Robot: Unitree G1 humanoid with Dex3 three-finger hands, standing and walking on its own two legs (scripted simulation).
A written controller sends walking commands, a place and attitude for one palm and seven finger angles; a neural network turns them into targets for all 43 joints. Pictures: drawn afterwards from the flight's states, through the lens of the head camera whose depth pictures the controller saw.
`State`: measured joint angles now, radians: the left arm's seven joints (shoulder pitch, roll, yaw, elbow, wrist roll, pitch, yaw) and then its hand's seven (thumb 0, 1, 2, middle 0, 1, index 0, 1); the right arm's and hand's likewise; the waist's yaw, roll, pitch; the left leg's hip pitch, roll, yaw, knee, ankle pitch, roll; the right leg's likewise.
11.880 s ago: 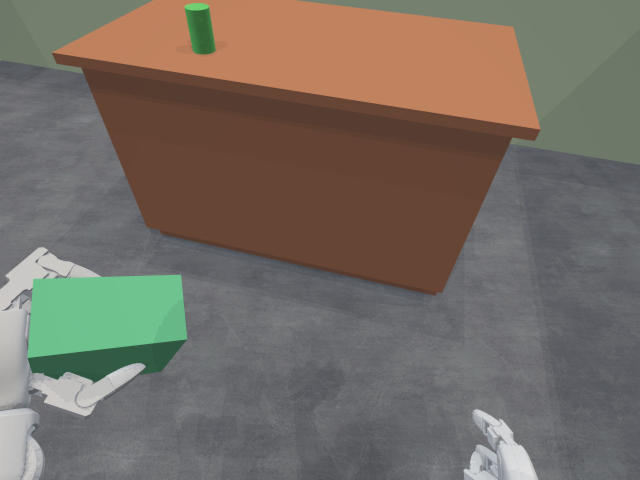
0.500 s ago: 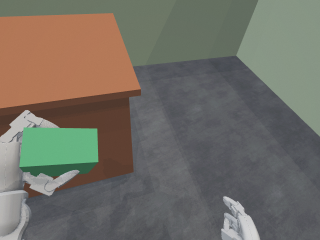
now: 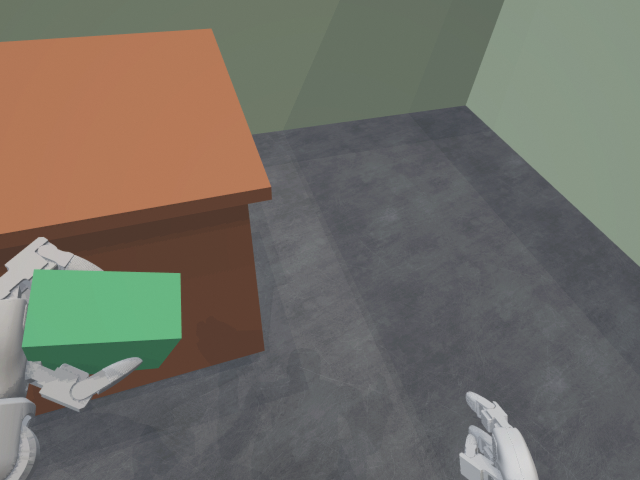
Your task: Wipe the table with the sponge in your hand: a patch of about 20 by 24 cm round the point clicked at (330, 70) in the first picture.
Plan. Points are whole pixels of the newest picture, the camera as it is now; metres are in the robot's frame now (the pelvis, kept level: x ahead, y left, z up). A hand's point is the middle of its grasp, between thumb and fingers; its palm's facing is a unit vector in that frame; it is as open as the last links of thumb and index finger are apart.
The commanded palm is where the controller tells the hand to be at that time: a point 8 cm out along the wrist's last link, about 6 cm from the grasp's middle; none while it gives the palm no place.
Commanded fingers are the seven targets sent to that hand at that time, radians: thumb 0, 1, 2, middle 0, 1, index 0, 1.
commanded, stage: shuffle to correct the standing spot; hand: left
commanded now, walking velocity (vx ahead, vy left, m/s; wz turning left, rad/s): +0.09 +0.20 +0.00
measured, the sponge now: (127, 326) +0.23 +0.22 +0.12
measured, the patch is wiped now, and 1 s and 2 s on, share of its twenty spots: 0.00 0.00 0.00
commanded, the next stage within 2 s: none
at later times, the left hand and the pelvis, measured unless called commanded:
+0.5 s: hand (67, 310) +0.23 +0.27 +0.14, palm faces +0.37 -0.85 -0.38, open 10.7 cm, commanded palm +0.17 +0.31 +0.17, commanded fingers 0.00 0.10 1.30 -1.20 -1.60 -1.20 -1.60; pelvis +0.01 +0.03 -0.02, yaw +0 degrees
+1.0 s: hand (38, 290) +0.24 +0.31 +0.15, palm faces +0.33 -0.84 -0.43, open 10.7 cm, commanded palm +0.19 +0.35 +0.17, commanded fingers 0.00 0.10 1.30 -1.20 -1.60 -1.20 -1.60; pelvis +0.02 +0.08 -0.01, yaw -2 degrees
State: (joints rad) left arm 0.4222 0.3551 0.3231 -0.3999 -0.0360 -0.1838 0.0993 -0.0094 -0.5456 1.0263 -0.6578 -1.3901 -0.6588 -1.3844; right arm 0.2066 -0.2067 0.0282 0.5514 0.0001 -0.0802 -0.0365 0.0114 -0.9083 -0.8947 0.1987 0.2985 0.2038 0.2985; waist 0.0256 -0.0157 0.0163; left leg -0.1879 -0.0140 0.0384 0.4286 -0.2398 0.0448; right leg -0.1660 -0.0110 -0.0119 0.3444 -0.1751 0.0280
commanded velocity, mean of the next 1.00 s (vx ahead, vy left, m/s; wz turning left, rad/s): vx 0.09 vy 0.20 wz -0.05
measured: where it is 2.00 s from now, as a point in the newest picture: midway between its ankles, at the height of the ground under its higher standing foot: outside the picture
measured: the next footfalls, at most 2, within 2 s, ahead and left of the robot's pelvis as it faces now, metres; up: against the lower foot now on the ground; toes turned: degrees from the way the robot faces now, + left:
right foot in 0.74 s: +0.06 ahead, -0.07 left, +0.00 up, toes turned -8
left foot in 1.06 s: +0.11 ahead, +0.28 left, +0.00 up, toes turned +1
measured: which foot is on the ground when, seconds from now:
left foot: down 0.00-0.76, up 0.78-1.00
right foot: down 0.00-0.56, up 0.58-0.72, down 0.74-1.00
